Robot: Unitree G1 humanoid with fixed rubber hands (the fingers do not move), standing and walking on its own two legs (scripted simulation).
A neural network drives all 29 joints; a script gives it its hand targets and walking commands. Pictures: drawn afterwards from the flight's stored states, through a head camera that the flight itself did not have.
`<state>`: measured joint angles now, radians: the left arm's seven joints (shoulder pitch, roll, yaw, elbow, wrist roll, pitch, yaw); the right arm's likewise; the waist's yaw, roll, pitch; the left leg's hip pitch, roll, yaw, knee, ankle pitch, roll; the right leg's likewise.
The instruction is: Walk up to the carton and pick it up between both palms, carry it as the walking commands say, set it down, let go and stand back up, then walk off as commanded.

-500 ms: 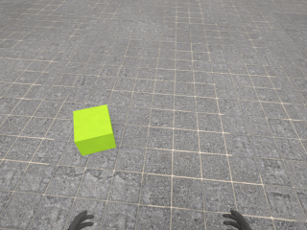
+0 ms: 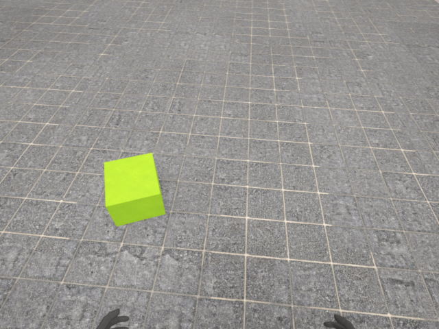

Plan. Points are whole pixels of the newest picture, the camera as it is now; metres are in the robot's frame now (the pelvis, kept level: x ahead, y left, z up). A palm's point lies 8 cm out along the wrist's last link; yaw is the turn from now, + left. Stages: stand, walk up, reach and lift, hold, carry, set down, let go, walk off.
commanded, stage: stand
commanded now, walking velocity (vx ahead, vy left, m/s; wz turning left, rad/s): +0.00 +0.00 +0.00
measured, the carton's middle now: (135, 188) +0.87 +0.44 -0.67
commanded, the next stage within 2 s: walk up in 1.42 s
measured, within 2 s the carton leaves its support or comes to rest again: neither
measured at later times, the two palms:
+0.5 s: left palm out of the picture +0.03 +0.24 -0.13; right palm out of the picture +0.03 -0.25 -0.12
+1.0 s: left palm out of the picture -0.03 +0.22 -0.14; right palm out of the picture -0.04 -0.22 -0.13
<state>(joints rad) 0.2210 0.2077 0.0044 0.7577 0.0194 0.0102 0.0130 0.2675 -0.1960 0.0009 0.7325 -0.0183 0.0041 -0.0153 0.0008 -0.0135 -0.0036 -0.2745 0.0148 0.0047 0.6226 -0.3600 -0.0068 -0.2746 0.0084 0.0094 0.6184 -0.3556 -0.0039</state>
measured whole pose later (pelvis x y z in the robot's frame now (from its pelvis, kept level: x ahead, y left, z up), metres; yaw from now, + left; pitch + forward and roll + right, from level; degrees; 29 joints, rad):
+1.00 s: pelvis -0.02 +0.00 +0.01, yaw +0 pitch -1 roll +0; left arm 0.27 0.16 -0.02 1.15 0.01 0.01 0.04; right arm 0.33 -0.15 0.02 1.11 -0.01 -0.01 -0.03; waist 0.00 -0.01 0.03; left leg -0.20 0.02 0.00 0.48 -0.26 -0.01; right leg -0.19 0.01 0.01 0.46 -0.25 -0.01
